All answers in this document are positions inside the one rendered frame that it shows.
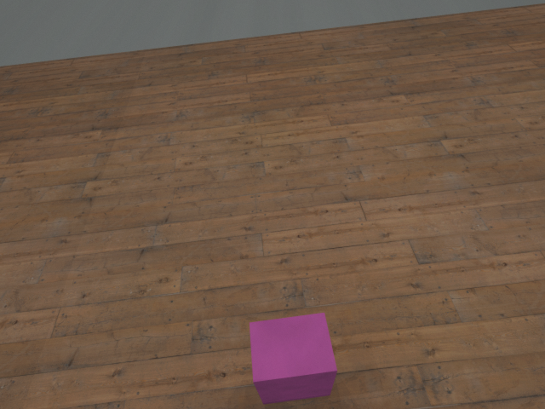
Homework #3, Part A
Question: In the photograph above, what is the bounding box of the carton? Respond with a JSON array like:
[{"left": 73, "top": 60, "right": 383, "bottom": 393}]
[{"left": 250, "top": 313, "right": 337, "bottom": 405}]

